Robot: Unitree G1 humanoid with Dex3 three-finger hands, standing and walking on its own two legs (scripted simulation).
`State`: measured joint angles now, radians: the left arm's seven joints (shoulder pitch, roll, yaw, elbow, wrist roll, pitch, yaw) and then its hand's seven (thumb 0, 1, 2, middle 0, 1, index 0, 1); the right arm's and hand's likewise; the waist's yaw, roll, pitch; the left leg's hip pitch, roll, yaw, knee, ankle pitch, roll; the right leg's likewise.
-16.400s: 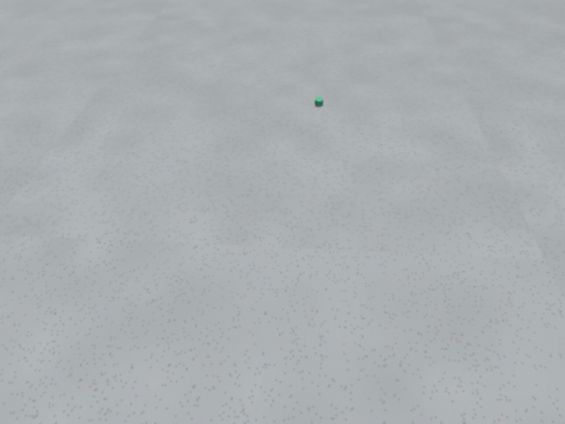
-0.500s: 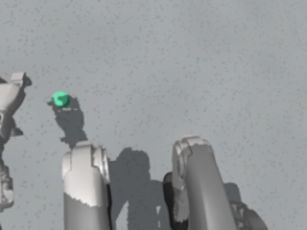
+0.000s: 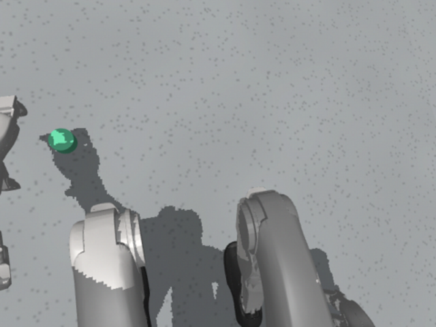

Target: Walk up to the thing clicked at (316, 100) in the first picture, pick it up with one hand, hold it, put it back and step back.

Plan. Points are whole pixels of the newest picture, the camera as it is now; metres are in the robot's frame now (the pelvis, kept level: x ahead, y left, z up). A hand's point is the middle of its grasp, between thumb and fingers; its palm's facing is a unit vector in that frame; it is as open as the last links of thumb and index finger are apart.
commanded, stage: rise first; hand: left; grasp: from above
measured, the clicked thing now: (63, 141) +0.47 +0.31 -0.31
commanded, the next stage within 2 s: approach in 1.50 s
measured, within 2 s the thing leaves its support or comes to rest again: neither
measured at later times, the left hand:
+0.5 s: hand (15, 151) +0.42 +0.35 -0.19, palm faces -0.44 -0.10 -0.89, open 14.1 cm
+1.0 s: hand (19, 147) +0.43 +0.35 -0.20, palm faces -0.44 -0.11 -0.89, open 14.0 cm
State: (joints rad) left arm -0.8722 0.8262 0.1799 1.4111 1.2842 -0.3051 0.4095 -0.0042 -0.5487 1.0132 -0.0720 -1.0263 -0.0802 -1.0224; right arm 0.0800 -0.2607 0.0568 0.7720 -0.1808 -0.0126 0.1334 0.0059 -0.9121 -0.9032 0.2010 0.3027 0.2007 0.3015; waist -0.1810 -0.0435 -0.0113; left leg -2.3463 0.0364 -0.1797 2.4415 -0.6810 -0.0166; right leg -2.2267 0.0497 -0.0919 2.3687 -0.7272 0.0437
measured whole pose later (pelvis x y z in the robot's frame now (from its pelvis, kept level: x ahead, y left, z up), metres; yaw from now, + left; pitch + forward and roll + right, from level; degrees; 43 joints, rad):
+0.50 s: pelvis +0.00 +0.00 -0.01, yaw -1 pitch +32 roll -10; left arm -0.91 0.84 0.16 1.47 1.29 -0.28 0.44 0.00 -0.54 1.01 -0.09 -1.02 -0.10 -1.02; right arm 0.09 -0.26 0.10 0.76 -0.19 -0.03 0.15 0.01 -0.91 -0.90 0.20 0.30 0.20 0.30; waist -0.22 -0.05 0.01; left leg -2.36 0.03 -0.19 2.46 -0.68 -0.01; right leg -2.23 0.05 -0.10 2.38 -0.72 0.05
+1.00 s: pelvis +0.00 +0.00 -0.01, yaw -2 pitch +31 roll -10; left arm -0.94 0.90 0.17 1.52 1.29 -0.28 0.45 0.00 -0.53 1.00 -0.10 -1.02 -0.10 -1.02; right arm 0.10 -0.28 0.14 0.75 -0.21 -0.06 0.15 0.01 -0.91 -0.90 0.20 0.30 0.20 0.30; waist -0.25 -0.06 0.03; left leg -2.38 0.03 -0.21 2.49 -0.67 -0.02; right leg -2.24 0.06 -0.12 2.39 -0.71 0.05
